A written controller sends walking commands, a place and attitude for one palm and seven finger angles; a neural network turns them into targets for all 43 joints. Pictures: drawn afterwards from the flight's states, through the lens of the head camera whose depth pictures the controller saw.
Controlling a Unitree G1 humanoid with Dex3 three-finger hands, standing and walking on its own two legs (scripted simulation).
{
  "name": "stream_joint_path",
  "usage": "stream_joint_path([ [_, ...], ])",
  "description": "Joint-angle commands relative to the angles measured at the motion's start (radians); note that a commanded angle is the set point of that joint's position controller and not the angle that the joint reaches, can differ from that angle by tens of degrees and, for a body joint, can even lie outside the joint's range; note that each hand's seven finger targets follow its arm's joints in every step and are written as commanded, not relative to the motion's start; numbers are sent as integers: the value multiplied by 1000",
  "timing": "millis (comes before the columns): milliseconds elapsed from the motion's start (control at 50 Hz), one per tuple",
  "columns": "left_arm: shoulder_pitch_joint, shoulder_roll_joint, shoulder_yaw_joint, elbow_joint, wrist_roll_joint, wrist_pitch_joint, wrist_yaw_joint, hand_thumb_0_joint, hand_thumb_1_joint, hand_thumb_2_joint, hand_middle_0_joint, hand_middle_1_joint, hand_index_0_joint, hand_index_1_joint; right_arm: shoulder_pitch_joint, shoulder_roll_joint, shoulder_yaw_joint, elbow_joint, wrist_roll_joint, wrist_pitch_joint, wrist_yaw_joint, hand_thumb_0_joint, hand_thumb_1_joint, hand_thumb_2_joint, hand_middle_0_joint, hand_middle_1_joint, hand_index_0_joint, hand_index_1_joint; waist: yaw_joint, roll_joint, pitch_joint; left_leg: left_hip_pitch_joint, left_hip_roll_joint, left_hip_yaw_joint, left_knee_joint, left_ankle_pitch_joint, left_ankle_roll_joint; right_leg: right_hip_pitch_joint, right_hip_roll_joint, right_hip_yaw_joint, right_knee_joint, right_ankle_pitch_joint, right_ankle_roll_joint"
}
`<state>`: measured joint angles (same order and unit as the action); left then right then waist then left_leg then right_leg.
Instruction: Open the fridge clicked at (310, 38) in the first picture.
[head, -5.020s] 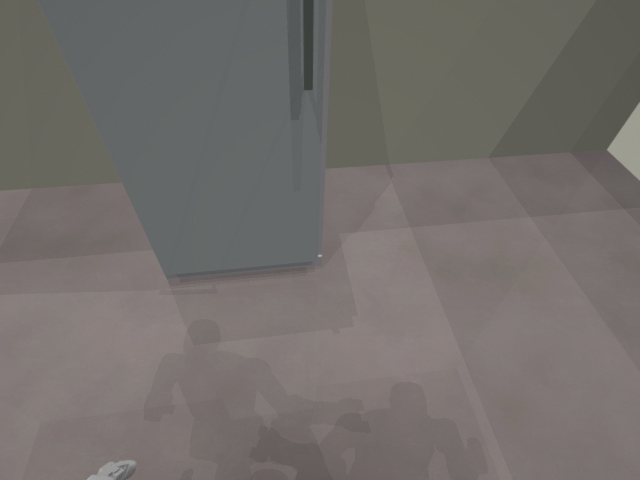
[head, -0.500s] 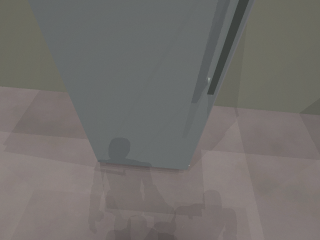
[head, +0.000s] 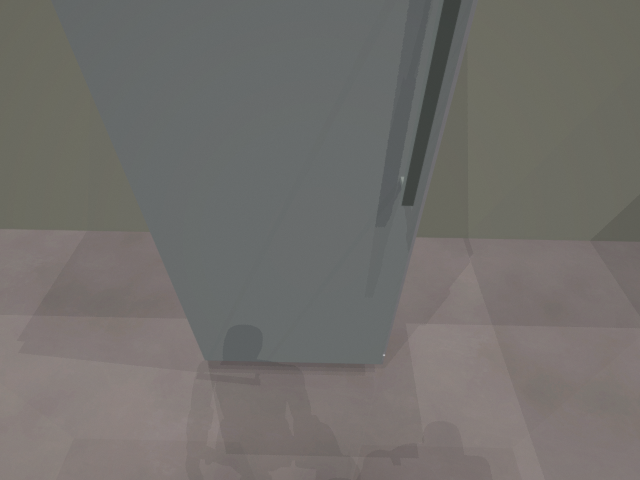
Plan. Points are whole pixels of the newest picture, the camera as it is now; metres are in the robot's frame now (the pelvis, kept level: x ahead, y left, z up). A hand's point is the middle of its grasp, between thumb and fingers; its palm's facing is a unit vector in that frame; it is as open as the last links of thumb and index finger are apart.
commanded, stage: come to a stop and stand still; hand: right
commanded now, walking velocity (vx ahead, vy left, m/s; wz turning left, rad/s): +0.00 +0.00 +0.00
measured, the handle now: (431, 68) +0.59 -0.12 +0.26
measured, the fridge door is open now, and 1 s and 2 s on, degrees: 0 0 0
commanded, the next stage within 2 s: look again from close up in 0.76 s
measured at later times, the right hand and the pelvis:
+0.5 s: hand out of the picture -0.02 -0.18 -0.18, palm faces +0.05 +0.99 -0.16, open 7.4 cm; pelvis +0.00 -0.02 +0.00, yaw +0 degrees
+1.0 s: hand out of the picture -0.01 -0.18 -0.17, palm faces +0.04 +0.98 -0.17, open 7.4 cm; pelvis +0.01 -0.02 +0.00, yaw +0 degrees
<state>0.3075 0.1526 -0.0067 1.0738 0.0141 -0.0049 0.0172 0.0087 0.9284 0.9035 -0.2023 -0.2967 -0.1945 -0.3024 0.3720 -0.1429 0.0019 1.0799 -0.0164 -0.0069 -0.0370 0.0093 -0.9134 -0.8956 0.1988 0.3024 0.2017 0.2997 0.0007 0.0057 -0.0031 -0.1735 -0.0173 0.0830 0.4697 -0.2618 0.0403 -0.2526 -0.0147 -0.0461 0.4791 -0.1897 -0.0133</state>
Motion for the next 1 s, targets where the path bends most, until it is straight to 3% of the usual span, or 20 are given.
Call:
stream_joint_path([
  [0, 46, 78, 14, -25, 3, -11, 7, 0, 900, 900, -200, -300, -200, -300, 44, -104, -19, -41, 1, -22, -2, 0, -900, -900, 200, 300, 200, 300, 10, 20, 105, -125, 138, -166, -182, -115, 17, -9, -63, 73, -79, -62, -7],
  [140, 66, 71, 13, -6, 2, -16, 10, 0, 900, 900, -200, -300, -200, -300, 69, -87, -20, -30, 2, -20, -3, 0, -900, -900, 200, 300, 200, 300, 1, -25, 93, -86, 125, -143, -148, -80, 16, -50, -79, 102, -117, -99, -14],
  [400, 75, 64, 20, -1, 1, -22, 12, 0, 900, 900, -200, -300, -200, -300, 76, -58, -20, -24, -2, -19, -7, 0, -900, -900, 200, 300, 200, 300, -4, -10, 81, -57, 117, -118, -104, 1, 11, -65, -94, 129, -150, -102, -25],
  [840, 46, 83, 23, -2, 0, -24, 10, 0, 900, 900, -200, -300, -200, -300, 59, -69, -19, -16, -5, -19, -6, 0, -900, -900, 200, 300, 200, 300, -2, -7, 88, -48, 123, -111, -117, 36, 0, -28, -93, 132, -182, -75, -26],
  [980, 44, 83, 21, 4, -1, -26, 10, 0, 900, 900, -200, -300, -200, -300, 59, -72, -18, -13, -3, -22, -7, 0, -900, -900, 200, 300, 200, 300, -1, 5, 55, -35, 128, -114, -121, 61, -1, 9, -91, 116, -160, 3, -24],
])
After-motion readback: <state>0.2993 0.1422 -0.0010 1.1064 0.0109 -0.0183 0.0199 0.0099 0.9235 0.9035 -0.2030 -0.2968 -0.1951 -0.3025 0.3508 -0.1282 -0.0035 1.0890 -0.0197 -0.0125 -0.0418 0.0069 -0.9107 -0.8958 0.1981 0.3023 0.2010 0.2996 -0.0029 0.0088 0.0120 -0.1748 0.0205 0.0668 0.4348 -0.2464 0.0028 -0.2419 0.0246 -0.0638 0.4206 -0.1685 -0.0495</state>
